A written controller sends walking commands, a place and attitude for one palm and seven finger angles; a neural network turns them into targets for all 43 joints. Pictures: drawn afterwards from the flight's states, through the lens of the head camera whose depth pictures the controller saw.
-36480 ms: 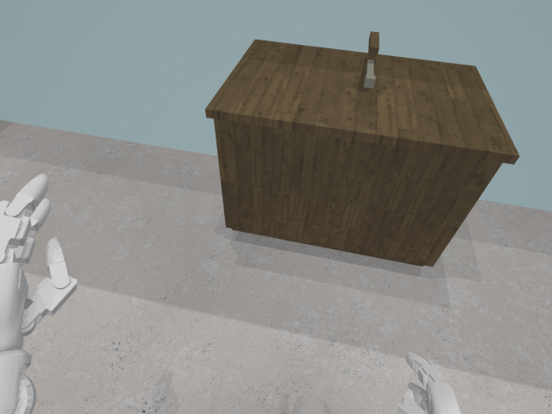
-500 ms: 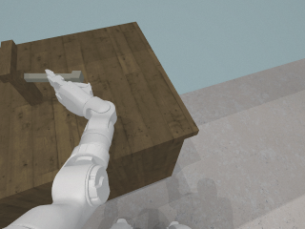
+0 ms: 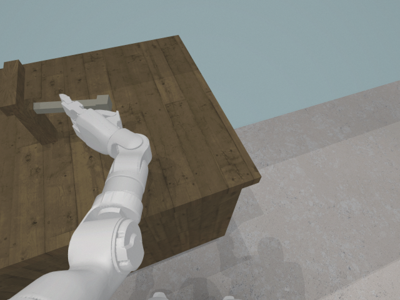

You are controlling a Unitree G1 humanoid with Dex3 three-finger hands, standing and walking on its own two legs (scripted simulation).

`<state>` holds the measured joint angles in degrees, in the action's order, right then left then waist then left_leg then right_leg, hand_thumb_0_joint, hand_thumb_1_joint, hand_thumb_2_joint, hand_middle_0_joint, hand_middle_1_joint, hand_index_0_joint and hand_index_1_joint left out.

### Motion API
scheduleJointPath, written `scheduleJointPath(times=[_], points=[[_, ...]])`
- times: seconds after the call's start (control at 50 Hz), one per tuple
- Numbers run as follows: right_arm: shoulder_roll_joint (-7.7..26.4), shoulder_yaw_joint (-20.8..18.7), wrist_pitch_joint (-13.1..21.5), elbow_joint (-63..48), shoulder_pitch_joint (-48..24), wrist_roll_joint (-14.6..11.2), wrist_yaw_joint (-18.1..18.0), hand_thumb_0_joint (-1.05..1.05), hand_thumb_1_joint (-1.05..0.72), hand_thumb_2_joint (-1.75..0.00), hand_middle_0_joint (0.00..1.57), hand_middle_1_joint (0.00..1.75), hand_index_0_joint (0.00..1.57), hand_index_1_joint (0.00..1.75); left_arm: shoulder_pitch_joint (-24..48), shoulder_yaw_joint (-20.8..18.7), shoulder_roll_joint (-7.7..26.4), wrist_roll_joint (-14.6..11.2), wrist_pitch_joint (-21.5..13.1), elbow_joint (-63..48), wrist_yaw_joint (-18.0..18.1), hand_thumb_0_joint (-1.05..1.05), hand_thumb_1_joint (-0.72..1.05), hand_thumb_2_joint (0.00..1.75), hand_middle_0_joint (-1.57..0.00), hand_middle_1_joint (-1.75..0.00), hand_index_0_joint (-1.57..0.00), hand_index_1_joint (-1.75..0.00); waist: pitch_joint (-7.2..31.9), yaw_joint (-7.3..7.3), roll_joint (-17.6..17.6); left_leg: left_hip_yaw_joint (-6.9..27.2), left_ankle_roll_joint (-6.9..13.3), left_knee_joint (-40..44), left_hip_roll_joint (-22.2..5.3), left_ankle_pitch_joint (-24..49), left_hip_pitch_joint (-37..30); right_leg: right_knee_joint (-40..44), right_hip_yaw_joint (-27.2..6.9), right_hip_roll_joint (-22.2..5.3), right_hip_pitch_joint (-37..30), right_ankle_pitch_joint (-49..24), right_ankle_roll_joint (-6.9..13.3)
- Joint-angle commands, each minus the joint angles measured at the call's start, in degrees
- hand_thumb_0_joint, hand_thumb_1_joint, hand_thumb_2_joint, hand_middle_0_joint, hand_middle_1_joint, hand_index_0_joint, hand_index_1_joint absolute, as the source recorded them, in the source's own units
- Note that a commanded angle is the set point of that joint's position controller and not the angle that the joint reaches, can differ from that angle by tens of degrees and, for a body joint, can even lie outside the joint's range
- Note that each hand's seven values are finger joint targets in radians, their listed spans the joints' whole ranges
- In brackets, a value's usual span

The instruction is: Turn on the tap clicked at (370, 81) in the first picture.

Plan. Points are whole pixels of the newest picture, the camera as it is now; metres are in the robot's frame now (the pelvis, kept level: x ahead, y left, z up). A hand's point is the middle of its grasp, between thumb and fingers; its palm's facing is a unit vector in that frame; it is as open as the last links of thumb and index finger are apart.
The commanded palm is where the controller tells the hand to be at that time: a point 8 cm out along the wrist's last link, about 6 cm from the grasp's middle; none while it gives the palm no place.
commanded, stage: lift the hand up off the lever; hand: left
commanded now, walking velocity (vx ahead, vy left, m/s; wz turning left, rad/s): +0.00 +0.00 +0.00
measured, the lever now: (104, 104) +0.51 +0.18 +0.08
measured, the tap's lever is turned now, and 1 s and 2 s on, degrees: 75 75 75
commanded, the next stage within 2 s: none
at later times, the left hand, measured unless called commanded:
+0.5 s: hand (114, 112) +0.47 +0.15 +0.10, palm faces +0.78 -0.61 -0.13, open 7.8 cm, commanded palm +0.41 +0.15 +0.11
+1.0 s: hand (108, 109) +0.45 +0.15 +0.13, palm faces +0.79 -0.60 -0.14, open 7.8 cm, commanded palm +0.40 +0.15 +0.13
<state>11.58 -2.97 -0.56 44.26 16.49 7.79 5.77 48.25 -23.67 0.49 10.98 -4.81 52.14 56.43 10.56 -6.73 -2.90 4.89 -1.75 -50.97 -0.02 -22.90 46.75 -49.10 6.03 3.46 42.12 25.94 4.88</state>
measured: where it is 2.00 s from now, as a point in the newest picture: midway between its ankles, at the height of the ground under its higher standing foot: outside the picture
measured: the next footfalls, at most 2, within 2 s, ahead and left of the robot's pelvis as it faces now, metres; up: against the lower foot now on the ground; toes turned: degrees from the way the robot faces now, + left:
none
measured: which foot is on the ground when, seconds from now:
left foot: down 0.00-1.00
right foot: down 0.00-1.00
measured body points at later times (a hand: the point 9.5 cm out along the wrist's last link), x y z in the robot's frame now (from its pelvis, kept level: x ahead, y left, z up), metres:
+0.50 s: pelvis +0.00 +0.00 +0.01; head +0.06 +0.00 +0.45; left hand +0.42 +0.18 +0.11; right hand +0.06 -0.24 -0.13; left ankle +0.01 +0.14 -0.69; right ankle -0.03 -0.07 -0.69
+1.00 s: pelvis -0.01 -0.01 +0.01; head +0.03 -0.01 +0.46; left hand +0.41 +0.18 +0.14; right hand +0.07 -0.25 -0.12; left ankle +0.01 +0.14 -0.69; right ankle -0.03 -0.07 -0.69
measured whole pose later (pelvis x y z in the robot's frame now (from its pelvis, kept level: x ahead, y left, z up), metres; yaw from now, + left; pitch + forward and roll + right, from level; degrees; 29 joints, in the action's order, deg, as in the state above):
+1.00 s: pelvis -0.01 -0.01 +0.01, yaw +1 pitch +14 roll -1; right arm 12.1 -2.6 -0.5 44.8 14.5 6.3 4.1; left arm 46.8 -20.4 -0.8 9.0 3.6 45.8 55.7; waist 9.5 -4.9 -2.6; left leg 5.4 -2.2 -45.4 0.0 -19.9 39.3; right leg -44.0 6.4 3.4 34.8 23.3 5.3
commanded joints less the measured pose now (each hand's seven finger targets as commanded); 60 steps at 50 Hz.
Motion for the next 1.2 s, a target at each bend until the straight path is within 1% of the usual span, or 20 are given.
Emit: scheduleJointPath(times=[0.0, 0.04, 0.18, 0.2, 0.26, 0.3, 0.38, 0.4, 0.48, 0.5, 0.52, 0.58, 0.6, 0.64, 0.7, 0.74, 0.9, 0.94, 0.98, 1.18], points=[[7.7, -2.8, 1.6, -4.0, 3.7, -0.1, -0.3, 0.00, -0.90, -0.90, 0.20, 0.30, 0.20, 0.30, 28.3, 4.1, 7.3, 2.6, -2.7, -12.8, 0.6, 0.00, 0.90, 0.90, -0.15, -0.15, -0.15, -0.15, 22.5, -1.53, 0.6, -2.2, 2.4, 1.9, 0.7, 20.8, -15.5, 7.1, -2.7, -2.9, -11.4, -26.5, -3.8], [7.3, -2.7, 1.7, -4.1, 3.7, 0.0, 0.0, 0.00, -0.90, -0.90, 0.20, 0.30, 0.20, 0.30, 27.1, 5.6, 5.3, 2.5, -2.4, -13.2, 0.6, 0.00, 0.90, 0.90, -0.15, -0.15, -0.15, -0.15, 23.2, -1.40, 0.1, -2.2, 2.2, 1.8, 0.5, 22.6, -17.4, 7.2, -2.4, -2.7, -11.0, -26.7, -3.7], [7.6, -2.4, 1.2, -4.7, 3.0, -0.5, -0.2, 0.00, -0.90, -0.90, 0.20, 0.30, 0.20, 0.30, 25.3, 4.3, 5.9, 1.0, 0.4, -12.6, 0.4, 0.00, 0.90, 0.90, -0.15, -0.15, -0.15, -0.15, 21.3, -0.88, 3.6, -2.8, 2.4, 3.2, 1.0, 21.3, -15.5, 8.6, -2.6, -3.1, -14.2, -28.8, -4.1], [7.8, -2.6, 1.2, -4.3, 3.0, -0.5, -0.3, 0.00, -0.90, -0.90, 0.20, 0.30, 0.20, 0.30, 25.5, 3.1, 7.5, 1.4, 0.4, -12.5, 0.6, 0.00, 0.90, 0.90, -0.15, -0.15, -0.15, -0.15, 20.7, -0.67, 2.9, -2.3, 2.2, 3.5, 0.8, 21.2, -15.4, 8.5, -2.5, -3.1, -13.9, -27.8, -3.9], [7.3, -2.4, 1.5, -4.5, 2.7, -0.2, 0.0, 0.00, -0.90, -0.90, 0.20, 0.30, 0.20, 0.30, 27.6, 5.6, 5.2, 2.3, -0.3, -15.6, 0.8, 0.00, 0.90, 0.90, -0.15, -0.15, -0.15, -0.15, 21.7, -0.84, 2.0, -2.4, 2.2, 3.2, 0.7, 22.3, -17.1, 8.4, -2.3, -2.9, -13.2, -27.9, -3.8], [7.4, -2.8, 1.6, -4.6, 2.6, -0.2, -0.1, 0.00, -0.90, -0.90, 0.20, 0.30, 0.20, 0.30, 25.2, 4.7, 6.1, 2.5, -0.3, -16.1, 0.8, 0.00, 0.90, 0.90, -0.15, -0.15, -0.15, -0.15, 22.3, -0.14, 2.2, -2.2, 2.1, 3.2, 0.8, 22.9, -17.2, 8.1, -2.3, -2.8, -14.3, -28.3, -3.6], [7.4, -2.4, 1.5, -4.6, 1.6, -0.6, -0.3, 0.00, -0.90, -0.90, 0.20, 0.30, 0.20, 0.30, 26.6, 7.3, 3.4, 1.6, 1.5, -14.8, 0.3, 0.00, 0.90, 0.90, -0.15, -0.15, -0.15, -0.15, 20.5, -1.16, 2.8, -2.5, 2.2, 3.9, 0.7, 21.3, -17.5, 9.1, -2.4, -2.9, -13.6, -27.0, -3.8], [7.6, -2.7, 1.6, -4.4, 1.6, -0.6, -0.5, 0.00, -0.90, -0.90, 0.20, 0.30, 0.20, 0.30, 26.9, 5.9, 5.1, 1.5, 1.5, -16.2, 0.5, 0.00, 0.90, 0.90, -0.15, -0.15, -0.15, -0.15, 21.4, -0.63, 1.8, -2.3, 2.1, 4.0, 0.7, 21.6, -18.1, 9.0, -2.4, -3.0, -14.0, -26.8, -3.7], [7.2, -2.5, 1.7, -4.5, 1.0, -0.7, -0.6, 0.00, -0.90, -0.90, 0.20, 0.30, 0.20, 0.30, 26.5, 6.4, 4.8, 1.6, 2.1, -16.6, 0.8, 0.00, 0.90, 0.90, -0.15, -0.15, -0.15, -0.15, 21.3, -0.37, 2.6, -2.5, 2.0, 4.2, 0.8, 21.2, -17.6, 9.4, -2.5, -3.0, -14.9, -27.1, -3.7], [7.3, -2.6, 1.7, -4.3, 0.9, -0.6, -0.6, 0.00, -0.90, -0.90, 0.20, 0.30, 0.20, 0.30, 26.1, 6.1, 5.1, 1.8, 2.2, -17.3, 0.8, 0.00, 0.90, 0.90, -0.15, -0.15, -0.15, -0.15, 21.6, 0.01, 0.8, -2.2, 1.8, 4.3, 0.8, 22.1, -18.4, 9.0, -2.4, -3.0, -14.8, -27.1, -3.5], [7.0, -2.5, 1.7, -4.5, 0.9, -0.7, -0.4, 0.00, -0.90, -0.90, 0.20, 0.30, 0.20, 0.30, 26.3, 7.8, 3.3, 1.7, 2.3, -17.8, 0.7, 0.00, 0.90, 0.90, -0.15, -0.15, -0.15, -0.15, 21.3, -0.22, 1.1, -2.0, 1.6, 4.5, 0.5, 22.9, -19.3, 9.0, -2.0, -2.8, -14.3, -27.0, -3.4], [7.2, -2.2, 1.7, -4.7, 0.7, -0.8, -0.7, 0.00, -0.90, -0.90, 0.20, 0.30, 0.20, 0.30, 24.8, 6.7, 4.1, 1.1, 3.7, -16.1, 0.7, 0.00, 0.90, 0.90, -0.15, -0.15, -0.15, -0.15, 20.6, -0.15, 4.4, -2.8, 2.1, 4.9, 1.0, 20.8, -17.1, 10.0, -2.5, -3.2, -16.4, -28.2, -3.9], [7.5, -2.4, 1.6, -4.7, 0.4, -1.0, -0.9, 0.00, -0.90, -0.90, 0.20, 0.30, 0.20, 0.30, 23.4, 5.0, 5.8, 0.8, 4.1, -15.5, 0.6, 0.00, 0.90, 0.90, -0.15, -0.15, -0.15, -0.15, 19.8, 0.39, 4.2, -2.6, 2.1, 5.4, 1.1, 20.3, -16.6, 10.3, -2.5, -3.2, -17.0, -27.8, -3.9], [7.3, -2.1, 1.4, -4.8, -0.1, -1.2, -1.1, 0.00, -0.90, -0.90, 0.20, 0.30, 0.20, 0.30, 25.0, 5.7, 5.2, 0.5, 4.5, -15.6, 0.5, 0.00, 0.90, 0.90, -0.15, -0.15, -0.15, -0.15, 18.6, 0.07, 4.7, -2.9, 2.3, 5.9, 1.2, 18.9, -16.3, 11.0, -2.9, -3.5, -17.1, -27.3, -4.1], [7.4, -2.3, 1.7, -4.8, -0.2, -1.0, -1.3, 0.00, -0.90, -0.90, 0.20, 0.30, 0.20, 0.30, 25.6, 4.4, 7.1, 1.1, 4.0, -17.9, 0.8, 0.00, 0.90, 0.90, -0.15, -0.15, -0.15, -0.15, 20.1, 0.76, 4.0, -2.7, 2.4, 5.9, 1.3, 19.3, -16.5, 10.8, -3.1, -3.5, -18.2, -28.2, -4.1], [6.9, -2.0, 1.9, -4.9, -0.5, -1.1, -1.2, 0.00, -0.90, -0.90, 0.20, 0.30, 0.20, 0.30, 26.0, 6.7, 4.8, 1.6, 4.0, -17.7, 0.7, 0.00, 0.90, 0.90, -0.15, -0.15, -0.15, -0.15, 19.6, 0.16, 3.8, -2.9, 2.5, 5.8, 1.2, 19.1, -17.1, 10.9, -3.0, -3.4, -17.0, -27.4, -4.1], [7.4, -2.1, 1.6, -5.0, -1.1, -1.7, -2.0, 0.00, -0.90, -0.90, 0.20, 0.30, 0.20, 0.30, 24.7, 5.8, 6.5, 0.3, 5.5, -18.1, -0.3, 0.00, 0.90, 0.90, -0.15, -0.15, -0.15, -0.15, 19.3, 0.74, 4.4, -3.0, 2.5, 7.2, 1.5, 18.3, -17.2, 12.2, -3.4, -3.8, -20.0, -28.4, -4.3], [7.2, -1.8, 1.6, -4.9, -1.5, -1.8, -1.9, 0.00, -0.90, -0.90, 0.20, 0.30, 0.20, 0.30, 26.4, 7.5, 4.9, 0.4, 5.7, -18.1, -0.4, 0.00, 0.90, 0.90, -0.15, -0.15, -0.15, -0.15, 18.5, 0.10, 4.0, -3.0, 2.5, 7.2, 1.3, 18.3, -18.2, 12.4, -3.2, -3.7, -18.4, -27.2, -4.2], [7.0, -1.9, 1.8, -5.1, -1.7, -1.8, -1.8, 0.00, -0.90, -0.90, 0.20, 0.30, 0.20, 0.30, 25.9, 8.0, 4.2, 0.3, 5.8, -19.2, -0.3, 0.00, 0.90, 0.90, -0.15, -0.15, -0.15, -0.15, 18.9, 0.53, 3.3, -3.1, 2.4, 7.4, 1.3, 18.6, -18.9, 12.6, -3.1, -3.6, -18.7, -27.2, -4.1], [7.1, -1.6, 2.0, -4.8, -2.9, -1.9, -2.4, 0.00, -0.90, -0.90, 0.20, 0.30, 0.20, 0.30, 28.7, 6.4, 6.3, 0.0, 7.2, -19.1, 0.2, 0.00, 0.90, 0.90, -0.15, -0.15, -0.15, -0.15, 17.5, 0.65, 5.2, -3.3, 2.7, 8.5, 1.6, 15.9, -17.7, 13.9, -3.8, -4.0, -19.4, -25.0, -4.4]])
